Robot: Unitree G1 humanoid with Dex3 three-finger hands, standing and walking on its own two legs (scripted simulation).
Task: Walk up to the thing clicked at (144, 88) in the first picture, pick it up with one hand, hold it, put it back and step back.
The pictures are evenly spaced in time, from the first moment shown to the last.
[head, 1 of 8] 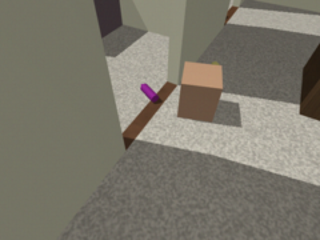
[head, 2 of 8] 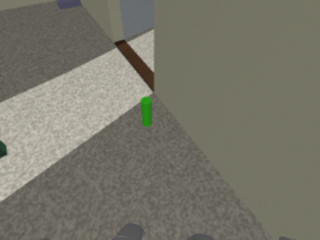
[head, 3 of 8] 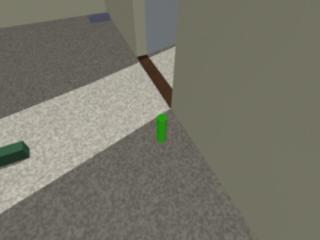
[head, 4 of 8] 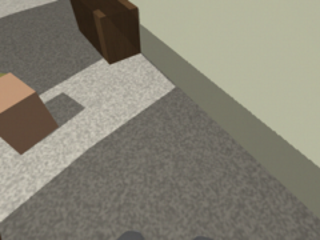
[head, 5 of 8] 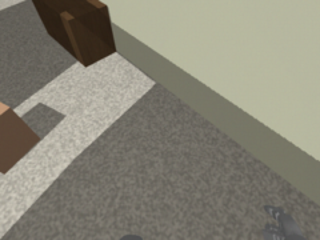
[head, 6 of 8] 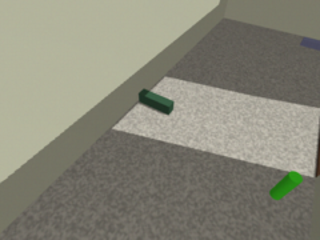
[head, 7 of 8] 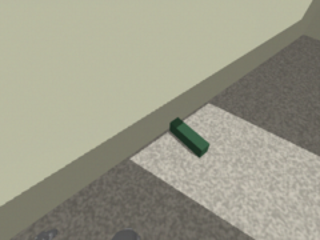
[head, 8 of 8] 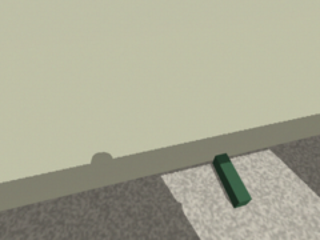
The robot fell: no
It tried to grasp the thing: no
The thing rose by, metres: 0.00
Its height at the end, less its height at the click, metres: +0.00
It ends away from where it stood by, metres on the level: 0.00
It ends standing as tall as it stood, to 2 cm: yes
